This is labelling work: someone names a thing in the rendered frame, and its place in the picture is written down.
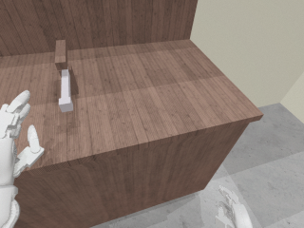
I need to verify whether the left robot hand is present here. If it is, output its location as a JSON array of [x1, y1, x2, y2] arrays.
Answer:
[[0, 90, 45, 186]]

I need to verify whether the tap lever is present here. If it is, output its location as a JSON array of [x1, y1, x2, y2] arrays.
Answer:
[[59, 68, 73, 113]]

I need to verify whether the left robot forearm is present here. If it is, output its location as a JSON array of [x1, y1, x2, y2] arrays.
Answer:
[[0, 185, 21, 228]]

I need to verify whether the right robot hand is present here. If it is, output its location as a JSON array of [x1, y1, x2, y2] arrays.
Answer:
[[215, 185, 253, 228]]

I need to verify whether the counter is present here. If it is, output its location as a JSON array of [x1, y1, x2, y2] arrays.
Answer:
[[0, 0, 264, 228]]

